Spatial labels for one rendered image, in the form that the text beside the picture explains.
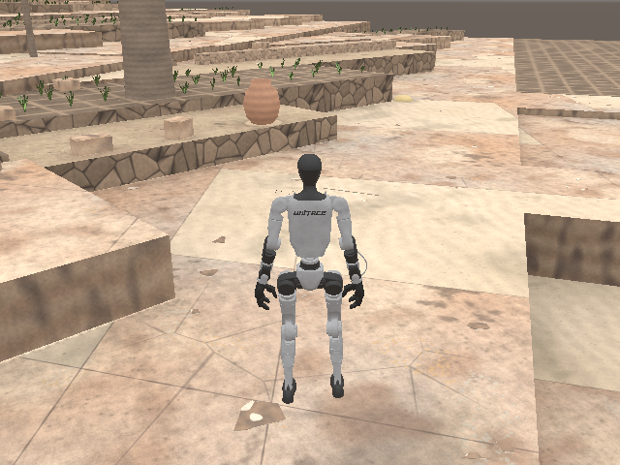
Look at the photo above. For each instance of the left robot hand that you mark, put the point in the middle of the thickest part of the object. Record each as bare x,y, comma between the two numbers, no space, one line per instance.
259,294

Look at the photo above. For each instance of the right robot forearm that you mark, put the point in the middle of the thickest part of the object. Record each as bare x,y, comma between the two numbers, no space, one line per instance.
353,264

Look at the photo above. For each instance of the left robot forearm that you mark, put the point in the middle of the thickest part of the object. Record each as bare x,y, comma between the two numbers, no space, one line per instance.
266,264

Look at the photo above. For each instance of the left robot foot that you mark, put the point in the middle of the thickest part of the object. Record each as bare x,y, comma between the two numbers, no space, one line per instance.
288,395

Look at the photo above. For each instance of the robot left upper arm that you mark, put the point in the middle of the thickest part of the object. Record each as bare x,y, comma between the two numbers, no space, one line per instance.
279,205

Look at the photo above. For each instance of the robot left thigh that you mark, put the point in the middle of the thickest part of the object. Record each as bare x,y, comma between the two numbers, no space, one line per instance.
286,285

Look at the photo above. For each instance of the right robot hand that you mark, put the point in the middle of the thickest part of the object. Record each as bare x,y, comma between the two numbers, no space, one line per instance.
358,296

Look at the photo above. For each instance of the robot right upper arm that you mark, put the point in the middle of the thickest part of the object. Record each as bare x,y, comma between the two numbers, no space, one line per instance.
344,222

